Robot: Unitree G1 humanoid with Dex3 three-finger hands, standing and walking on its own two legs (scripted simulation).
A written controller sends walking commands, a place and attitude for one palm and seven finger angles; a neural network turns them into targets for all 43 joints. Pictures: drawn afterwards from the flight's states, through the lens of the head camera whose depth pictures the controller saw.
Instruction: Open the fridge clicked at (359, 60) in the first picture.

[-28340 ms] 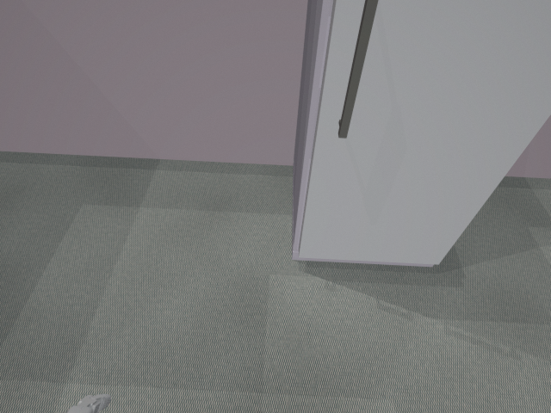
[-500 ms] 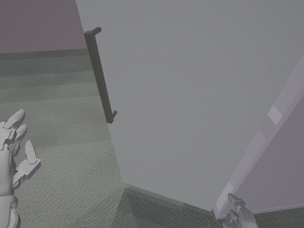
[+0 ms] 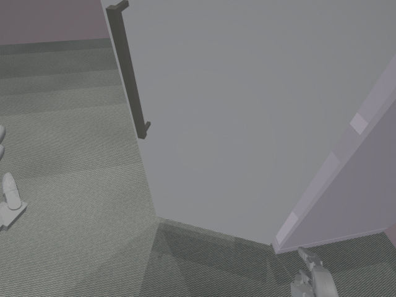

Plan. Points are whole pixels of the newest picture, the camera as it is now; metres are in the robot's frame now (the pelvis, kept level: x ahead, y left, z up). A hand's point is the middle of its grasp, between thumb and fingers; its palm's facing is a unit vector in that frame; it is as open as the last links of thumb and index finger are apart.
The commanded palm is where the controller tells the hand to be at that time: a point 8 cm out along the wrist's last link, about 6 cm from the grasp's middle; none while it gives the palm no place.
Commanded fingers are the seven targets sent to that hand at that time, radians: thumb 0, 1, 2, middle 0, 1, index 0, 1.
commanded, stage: step back with the hand held close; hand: left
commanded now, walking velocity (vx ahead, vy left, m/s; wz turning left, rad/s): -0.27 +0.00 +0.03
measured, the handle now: (134, 81) +0.55 +0.21 +0.15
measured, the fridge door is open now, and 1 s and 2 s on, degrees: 64 64 64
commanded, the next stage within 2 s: stop stepping back and stand still in 0.70 s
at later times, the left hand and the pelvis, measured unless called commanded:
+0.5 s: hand out of the picture +0.09 +0.29 +0.17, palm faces +0.54 -0.72 -0.43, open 7.4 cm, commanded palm +0.04 +0.30 +0.19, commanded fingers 0.00 0.90 0.90 -0.20 -0.30 -0.20 -0.30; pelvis -0.09 +0.00 -0.01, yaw +1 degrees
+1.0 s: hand out of the picture -0.04 +0.24 +0.16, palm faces +0.35 -0.79 -0.50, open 7.4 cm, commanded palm -0.09 +0.28 +0.19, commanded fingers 0.00 0.90 0.90 -0.20 -0.30 -0.20 -0.30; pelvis -0.24 -0.01 +0.00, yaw -2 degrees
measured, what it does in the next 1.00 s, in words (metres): walks backwards: right foot, then left foot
